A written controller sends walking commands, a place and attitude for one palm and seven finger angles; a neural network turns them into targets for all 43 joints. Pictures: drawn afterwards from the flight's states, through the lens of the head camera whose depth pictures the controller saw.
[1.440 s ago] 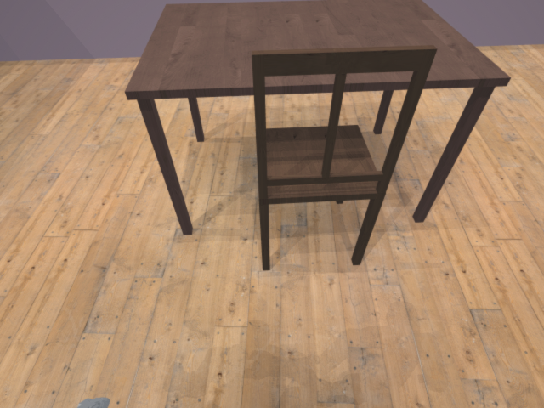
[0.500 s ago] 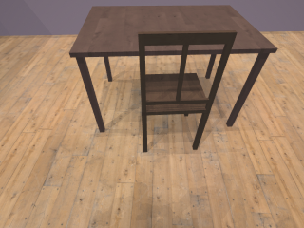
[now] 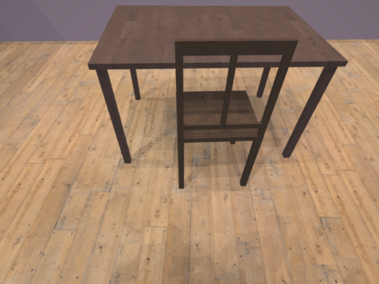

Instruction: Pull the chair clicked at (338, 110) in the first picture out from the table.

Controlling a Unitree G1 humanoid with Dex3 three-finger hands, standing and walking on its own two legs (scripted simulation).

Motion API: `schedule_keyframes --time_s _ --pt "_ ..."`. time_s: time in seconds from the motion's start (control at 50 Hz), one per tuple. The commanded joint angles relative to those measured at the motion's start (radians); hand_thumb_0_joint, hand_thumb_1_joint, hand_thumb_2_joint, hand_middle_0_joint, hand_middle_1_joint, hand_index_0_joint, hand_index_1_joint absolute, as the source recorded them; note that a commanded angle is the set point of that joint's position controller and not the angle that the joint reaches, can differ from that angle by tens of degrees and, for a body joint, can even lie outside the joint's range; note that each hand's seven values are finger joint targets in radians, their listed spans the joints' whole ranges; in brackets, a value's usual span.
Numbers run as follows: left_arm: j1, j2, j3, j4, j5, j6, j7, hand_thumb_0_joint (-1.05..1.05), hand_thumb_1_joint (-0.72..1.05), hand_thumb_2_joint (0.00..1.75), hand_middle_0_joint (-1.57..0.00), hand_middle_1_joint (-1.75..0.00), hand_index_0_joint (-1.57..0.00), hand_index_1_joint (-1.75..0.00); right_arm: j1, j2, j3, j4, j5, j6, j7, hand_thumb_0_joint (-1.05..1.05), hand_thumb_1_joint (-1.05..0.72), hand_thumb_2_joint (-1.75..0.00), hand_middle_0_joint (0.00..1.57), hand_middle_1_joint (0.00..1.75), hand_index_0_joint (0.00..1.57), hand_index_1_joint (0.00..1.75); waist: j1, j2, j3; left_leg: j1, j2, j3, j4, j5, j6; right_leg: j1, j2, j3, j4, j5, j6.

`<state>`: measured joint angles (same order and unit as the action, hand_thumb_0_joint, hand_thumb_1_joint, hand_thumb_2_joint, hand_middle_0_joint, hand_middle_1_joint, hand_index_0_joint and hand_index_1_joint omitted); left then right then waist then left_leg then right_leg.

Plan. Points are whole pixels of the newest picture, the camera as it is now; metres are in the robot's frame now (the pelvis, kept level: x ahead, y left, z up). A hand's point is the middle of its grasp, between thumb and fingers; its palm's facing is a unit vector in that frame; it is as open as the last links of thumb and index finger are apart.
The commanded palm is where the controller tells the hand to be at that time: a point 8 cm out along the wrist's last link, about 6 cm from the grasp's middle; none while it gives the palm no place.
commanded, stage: walk to a spot facing it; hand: left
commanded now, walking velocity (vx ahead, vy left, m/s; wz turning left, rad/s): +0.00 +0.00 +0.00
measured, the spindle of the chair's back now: (227, 93) +0.84 -0.11 -0.07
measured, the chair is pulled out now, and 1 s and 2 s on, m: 0.00 0.00 0.00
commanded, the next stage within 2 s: none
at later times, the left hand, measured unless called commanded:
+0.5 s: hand out of the picture +0.06 +0.19 -0.18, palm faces -0.14 -0.95 -0.28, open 7.4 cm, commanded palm none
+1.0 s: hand out of the picture +0.11 +0.22 -0.18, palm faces -0.35 -0.91 -0.25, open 7.4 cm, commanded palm none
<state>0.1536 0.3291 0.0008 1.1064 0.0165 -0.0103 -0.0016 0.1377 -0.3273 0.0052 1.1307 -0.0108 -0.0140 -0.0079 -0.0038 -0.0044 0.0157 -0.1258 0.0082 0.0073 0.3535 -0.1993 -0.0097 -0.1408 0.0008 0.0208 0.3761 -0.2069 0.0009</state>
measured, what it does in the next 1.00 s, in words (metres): steps on the spot, turning right: left foot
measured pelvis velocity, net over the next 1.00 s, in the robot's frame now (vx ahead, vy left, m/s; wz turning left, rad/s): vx -0.02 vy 0.03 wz -0.46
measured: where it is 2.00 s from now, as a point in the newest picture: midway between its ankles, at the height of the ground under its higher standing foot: outside the picture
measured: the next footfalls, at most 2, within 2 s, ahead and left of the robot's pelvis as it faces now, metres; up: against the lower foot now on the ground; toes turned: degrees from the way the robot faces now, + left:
left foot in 0.96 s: +0.05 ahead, +0.13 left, +0.00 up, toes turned -27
right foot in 1.36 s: -0.08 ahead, -0.10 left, +0.00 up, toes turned -45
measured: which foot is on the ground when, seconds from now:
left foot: down 0.00-0.50, up 0.52-0.94, down 0.96-1.00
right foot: down 0.00-0.96, up 0.98-1.00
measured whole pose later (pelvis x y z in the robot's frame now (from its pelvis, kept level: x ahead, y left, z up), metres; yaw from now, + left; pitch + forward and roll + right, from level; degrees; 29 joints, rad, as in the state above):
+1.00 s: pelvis -0.02 +0.03 -0.01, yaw -26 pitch +1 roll +0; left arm 0.26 0.26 0.10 0.91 0.03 0.07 -0.01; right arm 0.16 -0.21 -0.04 0.88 -0.01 0.00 -0.04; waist 0.03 -0.05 0.03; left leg -0.24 0.00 0.00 0.52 -0.30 0.01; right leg -0.45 0.10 0.17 0.70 -0.35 0.02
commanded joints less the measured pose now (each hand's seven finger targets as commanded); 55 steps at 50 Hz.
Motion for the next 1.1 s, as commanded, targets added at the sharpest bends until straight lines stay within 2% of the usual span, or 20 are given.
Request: schedule_keyframes --time_s 0.0,0.14,0.24,0.32,0.38,0.44,0.46,0.48,0.5,0.54,0.6,0.82,0.88,0.9,0.92,0.94,0.96,1.0,1.04,1.08 --pt "-0.039 0.205 0.037 -0.064 -0.005 -0.023 0.013 0.0 0.9 0.9 -0.2 -0.3 -0.2 -0.3 -0.046 -0.2 -0.036 -0.063 0.001 -0.028 -0.01 0.0 -0.9 -0.9 0.2 0.3 0.2 0.3 0.003 -0.003 -0.039 0.01 0.113 -0.097 -0.06 0.122 0.032 -0.014 -0.116 0.104 -0.069 0.135 -0.027" --pt "-0.039 0.212 0.047 -0.077 -0.004 -0.016 0.011 0.0 0.9 0.9 -0.2 -0.3 -0.2 -0.3 -0.032 -0.203 -0.046 -0.071 0.0 -0.029 -0.015 0.0 -0.9 -0.9 0.2 0.3 0.2 0.3 0.001 0.001 -0.037 0.027 0.122 -0.07 -0.03 0.135 0.03 -0.034 -0.107 0.127 -0.043 0.195 -0.038" --pt "0.038 0.107 0.045 -0.108 -0.002 0.029 0.013 0.0 0.9 0.9 -0.2 -0.3 -0.2 -0.3 0.045 -0.101 -0.047 -0.111 -0.002 0.0 -0.026 0.0 -0.9 -0.9 0.2 0.3 0.2 0.3 -0.003 0.011 -0.03 0.018 0.146 -0.021 0.035 0.094 0.02 -0.128 -0.077 0.145 0.072 0.214 -0.024" --pt "0.063 0.085 0.057 -0.167 0.003 0.045 0.002 0.0 0.9 0.9 -0.2 -0.3 -0.2 -0.3 0.035 -0.129 -0.075 -0.179 -0.006 0.01 -0.027 0.0 -0.9 -0.9 0.2 0.3 0.2 0.3 0.005 0.095 0.007 -0.029 0.228 -0.06 0.014 0.021 0.066 -0.227 -0.014 0.105 0.232 0.105 -0.011" --pt "0.096 0.043 0.068 -0.201 0.005 0.056 -0.004 0.0 0.9 0.9 -0.2 -0.3 -0.2 -0.3 0.009 -0.13 -0.091 -0.216 -0.007 0.004 -0.025 0.0 -0.9 -0.9 0.2 0.3 0.2 0.3 0.025 0.193 0.007 -0.073 0.355 -0.076 -0.013 0.159 0.158 -0.242 -0.019 0.0 0.465 -0.25 0.013" --pt "0.21 0.036 0.081 -0.193 0.011 0.043 -0.009 0.0 0.9 0.9 -0.2 -0.3 -0.2 -0.3 -0.024 -0.113 -0.097 -0.243 -0.009 0.012 -0.021 0.0 -0.9 -0.9 0.2 0.3 0.2 0.3 0.08 0.06 -0.007 -0.178 0.278 0.062 0.236 0.138 0.082 -0.071 -0.032 -0.023 0.236 -0.054 0.002" --pt "0.24 0.105 0.099 -0.194 0.021 0.028 0.0 0.0 0.9 0.9 -0.2 -0.3 -0.2 -0.3 -0.002 -0.055 -0.09 -0.261 -0.002 0.021 -0.018 0.0 -0.9 -0.9 0.2 0.3 0.2 0.3 0.085 -0.216 -0.002 -0.315 0.137 0.155 0.506 -0.11 -0.005 -0.017 -0.182 0.251 0.024 0.127 -0.053" --pt "0.255 0.167 0.106 -0.205 0.011 0.022 0.012 0.0 0.9 0.9 -0.2 -0.3 -0.2 -0.3 -0.018 -0.007 -0.079 -0.294 0.002 0.026 -0.016 0.0 -0.9 -0.9 0.2 0.3 0.2 0.3 0.079 -0.328 0.003 -0.435 0.026 0.092 0.702 -0.4 -0.039 -0.052 -0.358 0.534 -0.101 0.286 -0.16" --pt "0.249 0.148 0.108 -0.214 0.005 0.024 0.023 0.0 0.9 0.9 -0.2 -0.3 -0.2 -0.3 -0.042 -0.029 -0.082 -0.288 0.0 0.036 -0.021 0.0 -0.9 -0.9 0.2 0.3 0.2 0.3 0.085 -0.248 -0.009 -0.424 0.045 -0.038 0.784 -0.363 -0.023 -0.089 -0.332 0.554 -0.131 0.165 -0.168" --pt "0.138 0.103 0.104 -0.243 0.002 0.025 0.024 0.0 0.9 0.9 -0.2 -0.3 -0.2 -0.3 -0.012 -0.026 -0.089 -0.268 -0.003 0.03 -0.016 0.0 -0.9 -0.9 0.2 0.3 0.2 0.3 0.028 -0.099 0.016 -0.438 0.074 -0.055 0.822 -0.223 -0.031 -0.11 -0.263 0.448 -0.094 0.074 -0.184" --pt "0.147 0.074 0.103 -0.25 0.001 0.017 0.02 0.0 0.9 0.9 -0.2 -0.3 -0.2 -0.3 0.007 0.001 -0.087 -0.254 -0.008 0.029 -0.015 0.0 -0.9 -0.9 0.2 0.3 0.2 0.3 0.027 -0.096 -0.036 -0.404 0.064 -0.036 0.765 -0.162 -0.049 -0.077 -0.209 0.369 -0.07 0.126 -0.17" --pt "0.175 0.091 0.126 -0.252 0.011 0.036 0.014 0.0 0.9 0.9 -0.2 -0.3 -0.2 -0.3 -0.008 0.025 -0.081 -0.303 0.008 0.014 -0.028 0.0 -0.9 -0.9 0.2 0.3 0.2 0.3 0.06 -0.172 -0.078 -0.265 -0.007 -0.028 0.379 -0.235 -0.032 -0.052 -0.156 0.483 -0.05 0.175 -0.174" --pt "0.105 0.092 0.126 -0.27 0.008 0.048 0.013 0.0 0.9 0.9 -0.2 -0.3 -0.2 -0.3 0.109 0.021 -0.081 -0.284 0.013 0.004 -0.037 0.0 -0.9 -0.9 0.2 0.3 0.2 0.3 0.002 -0.171 -0.096 -0.061 -0.027 -0.018 0.131 -0.123 -0.013 -0.17 -0.115 0.476 -0.005 0.13 -0.114" --pt "0.083 0.066 0.12 -0.286 0.003 0.05 0.011 0.0 0.9 0.9 -0.2 -0.3 -0.2 -0.3 0.161 -0.005 -0.085 -0.273 0.012 -0.006 -0.043 0.0 -0.9 -0.9 0.2 0.3 0.2 0.3 -0.024 -0.117 -0.108 0.09 0.025 -0.056 0.012 -0.092 0.008 -0.288 -0.05 0.419 0.058 0.036 -0.067" --pt "0.076 0.006 0.11 -0.309 -0.003 0.052 0.001 0.0 0.9 0.9 -0.2 -0.3 -0.2 -0.3 0.176 -0.091 -0.099 -0.28 -0.001 -0.013 -0.047 0.0 -0.9 -0.9 0.2 0.3 0.2 0.3 -0.036 0.141 -0.082 0.175 0.247 -0.299 -0.127 -0.188 0.073 -0.475 0.086 0.261 0.25 -0.158 -0.01" --pt "0.073 0.004 0.11 -0.326 0.005 0.047 -0.005 0.0 0.9 0.9 -0.2 -0.3 -0.2 -0.3 0.134 -0.148 -0.105 -0.315 0.0 -0.004 -0.044 0.0 -0.9 -0.9 0.2 0.3 0.2 0.3 -0.013 0.258 -0.029 0.056 0.45 -0.453 -0.17 -0.146 0.148 -0.529 0.089 0.084 0.497 -0.326 0.04" --pt "0.057 0.038 0.123 -0.319 0.02 0.047 -0.012 0.0 0.9 0.9 -0.2 -0.3 -0.2 -0.3 0.09 -0.123 -0.093 -0.328 -0.011 -0.006 -0.041 0.0 -0.9 -0.9 0.2 0.3 0.2 0.3 -0.005 0.174 0.01 -0.063 0.457 -0.452 -0.16 -0.079 0.2 -0.506 0.029 0.09 0.656 -0.303 0.049" --pt "0.09 0.029 0.124 -0.276 0.018 0.052 -0.026 0.0 0.9 0.9 -0.2 -0.3 -0.2 -0.3 0.015 -0.054 -0.075 -0.332 -0.015 -0.012 -0.044 0.0 -0.9 -0.9 0.2 0.3 0.2 0.3 0.041 0.145 0.03 -0.087 0.307 -0.197 -0.086 0.151 0.159 -0.484 0.008 0.059 0.801 -0.191 0.063" --pt "0.098 0.006 0.11 -0.267 0.01 0.06 -0.036 0.0 0.9 0.9 -0.2 -0.3 -0.2 -0.3 0.021 -0.038 -0.069 -0.327 -0.01 -0.015 -0.043 0.0 -0.9 -0.9 0.2 0.3 0.2 0.3 0.041 0.164 0.018 -0.051 0.25 -0.068 -0.047 0.284 0.14 -0.471 -0.006 0.016 0.802 -0.151 0.072" --pt "0.043 -0.005 0.1 -0.279 0.007 0.063 -0.037 0.0 0.9 0.9 -0.2 -0.3 -0.2 -0.3 0.1 -0.045 -0.073 -0.3 -0.013 -0.015 -0.043 0.0 -0.9 -0.9 0.2 0.3 0.2 0.3 0.004 0.162 0.017 0.022 0.258 -0.051 -0.021 0.384 0.151 -0.472 -0.017 -0.011 0.725 -0.173 0.077"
